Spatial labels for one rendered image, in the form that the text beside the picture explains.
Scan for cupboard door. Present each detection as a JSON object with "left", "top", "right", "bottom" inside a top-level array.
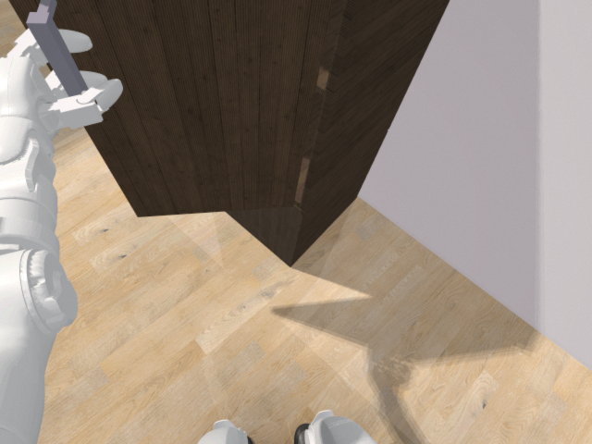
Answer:
[{"left": 9, "top": 0, "right": 333, "bottom": 217}]

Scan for left robot hand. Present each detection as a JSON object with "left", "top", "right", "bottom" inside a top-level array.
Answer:
[{"left": 0, "top": 29, "right": 123, "bottom": 141}]

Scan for handle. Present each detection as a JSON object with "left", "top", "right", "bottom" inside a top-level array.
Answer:
[{"left": 26, "top": 0, "right": 95, "bottom": 101}]

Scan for robot right thigh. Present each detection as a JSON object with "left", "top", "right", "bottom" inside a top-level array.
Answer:
[{"left": 304, "top": 416, "right": 377, "bottom": 444}]

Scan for left robot forearm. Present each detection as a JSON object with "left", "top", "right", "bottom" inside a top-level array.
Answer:
[{"left": 0, "top": 117, "right": 60, "bottom": 260}]

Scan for left robot upper arm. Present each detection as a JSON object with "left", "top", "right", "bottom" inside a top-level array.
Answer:
[{"left": 0, "top": 249, "right": 78, "bottom": 444}]

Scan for robot right shin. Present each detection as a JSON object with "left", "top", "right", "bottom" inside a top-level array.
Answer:
[{"left": 311, "top": 410, "right": 334, "bottom": 425}]

